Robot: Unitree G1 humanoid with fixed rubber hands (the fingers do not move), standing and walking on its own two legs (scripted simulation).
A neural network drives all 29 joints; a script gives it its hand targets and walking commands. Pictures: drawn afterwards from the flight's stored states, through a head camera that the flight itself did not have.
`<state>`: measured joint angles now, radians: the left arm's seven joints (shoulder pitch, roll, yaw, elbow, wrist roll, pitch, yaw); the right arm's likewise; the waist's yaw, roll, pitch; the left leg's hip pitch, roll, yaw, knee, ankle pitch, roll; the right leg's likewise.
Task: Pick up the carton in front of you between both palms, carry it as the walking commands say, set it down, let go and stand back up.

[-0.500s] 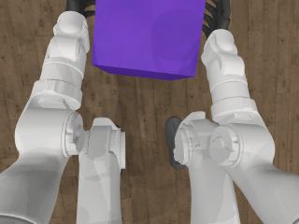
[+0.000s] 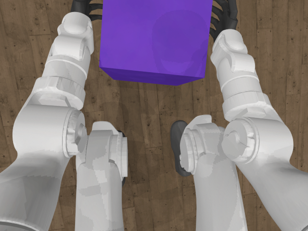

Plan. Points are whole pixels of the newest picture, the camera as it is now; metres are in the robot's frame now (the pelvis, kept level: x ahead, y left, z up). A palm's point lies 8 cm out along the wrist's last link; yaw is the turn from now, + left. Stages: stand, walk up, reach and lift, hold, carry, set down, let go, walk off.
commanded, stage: set down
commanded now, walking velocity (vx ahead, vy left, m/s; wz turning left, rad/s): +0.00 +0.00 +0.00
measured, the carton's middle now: (151, 40) +0.51 +0.00 -0.24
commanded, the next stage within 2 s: let go in 1.92 s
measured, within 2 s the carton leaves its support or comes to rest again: rests again in 0.60 s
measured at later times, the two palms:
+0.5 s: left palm (83, 14) +0.54 +0.15 -0.16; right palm (226, 31) +0.51 -0.16 -0.15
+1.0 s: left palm (57, 8) +0.54 +0.20 -0.16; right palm (234, 39) +0.50 -0.18 -0.16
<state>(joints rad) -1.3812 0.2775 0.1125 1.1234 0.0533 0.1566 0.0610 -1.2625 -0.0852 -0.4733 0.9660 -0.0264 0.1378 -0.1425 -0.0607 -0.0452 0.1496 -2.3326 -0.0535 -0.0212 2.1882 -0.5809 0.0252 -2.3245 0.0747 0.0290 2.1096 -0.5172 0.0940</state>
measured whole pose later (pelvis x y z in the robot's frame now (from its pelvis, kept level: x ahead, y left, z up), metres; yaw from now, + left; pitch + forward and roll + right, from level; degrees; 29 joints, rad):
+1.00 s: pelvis +0.00 -0.01 +0.00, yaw +1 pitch +38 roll -4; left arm -1.35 0.48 -0.04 1.08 -0.21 0.04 0.03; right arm -1.18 -0.21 -0.19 0.93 0.26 0.01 -0.17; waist -0.06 -0.04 0.27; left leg -2.26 -0.05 -0.04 2.22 -0.61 0.00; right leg -2.27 0.08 0.01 2.15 -0.54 0.07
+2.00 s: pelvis +0.04 +0.00 +0.26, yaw +3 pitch +45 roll -2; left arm -1.05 0.35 0.23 0.93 0.05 0.13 -0.09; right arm -0.82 -0.06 -0.33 0.65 0.01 0.12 -0.11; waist -0.08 0.01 -0.12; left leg -1.62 -0.05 -0.05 1.23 -0.39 0.00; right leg -1.62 0.03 0.04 1.18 -0.34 0.04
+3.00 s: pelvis +0.13 -0.01 +0.40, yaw +4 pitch -2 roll +0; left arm 0.23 0.21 0.04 0.43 0.00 0.10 -0.07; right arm 0.22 -0.22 -0.04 0.43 -0.01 0.11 0.07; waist 0.00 0.01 0.07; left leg -0.11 -0.02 -0.06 0.43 -0.28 0.00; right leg -0.13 0.02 0.05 0.43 -0.26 0.00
